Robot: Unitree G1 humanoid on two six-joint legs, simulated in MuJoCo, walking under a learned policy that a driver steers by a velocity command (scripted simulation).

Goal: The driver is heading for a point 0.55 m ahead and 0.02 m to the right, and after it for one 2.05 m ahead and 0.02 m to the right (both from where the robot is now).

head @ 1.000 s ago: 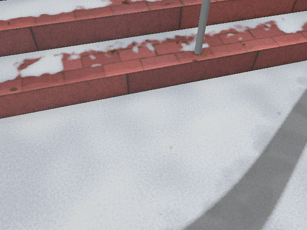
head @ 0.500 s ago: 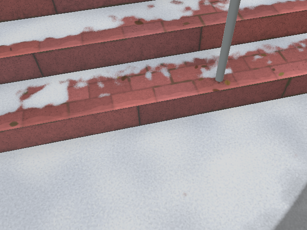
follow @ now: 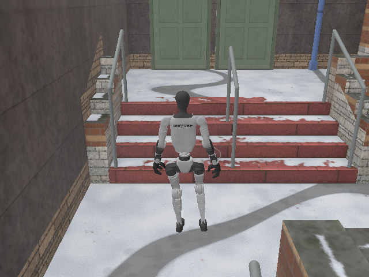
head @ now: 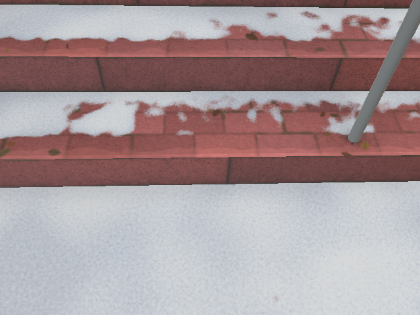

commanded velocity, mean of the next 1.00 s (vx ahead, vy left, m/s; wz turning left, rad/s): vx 0.24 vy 0.00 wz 0.11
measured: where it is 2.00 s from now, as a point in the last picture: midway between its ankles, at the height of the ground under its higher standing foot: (212, 233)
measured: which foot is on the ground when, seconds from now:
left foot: down 0.00-0.24, up 0.26-0.70, down 0.72-1.00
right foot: up 0.00-0.22, down 0.24-0.72, up 0.74-1.00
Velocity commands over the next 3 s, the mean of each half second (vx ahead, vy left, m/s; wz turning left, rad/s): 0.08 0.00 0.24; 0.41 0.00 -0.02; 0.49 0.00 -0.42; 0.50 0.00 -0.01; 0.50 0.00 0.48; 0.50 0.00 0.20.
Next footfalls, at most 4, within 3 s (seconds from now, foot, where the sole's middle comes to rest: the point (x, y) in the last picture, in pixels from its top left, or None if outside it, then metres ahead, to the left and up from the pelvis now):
0.24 right None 0.04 -0.13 -0.77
0.72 left None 0.14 0.10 -0.77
1.22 right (218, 305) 0.48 -0.04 -0.77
1.74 left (184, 223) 0.76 0.06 -0.77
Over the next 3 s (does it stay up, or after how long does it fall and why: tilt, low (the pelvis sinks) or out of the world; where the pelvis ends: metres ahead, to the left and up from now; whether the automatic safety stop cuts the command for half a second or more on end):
stays up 1.29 -0.03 0.26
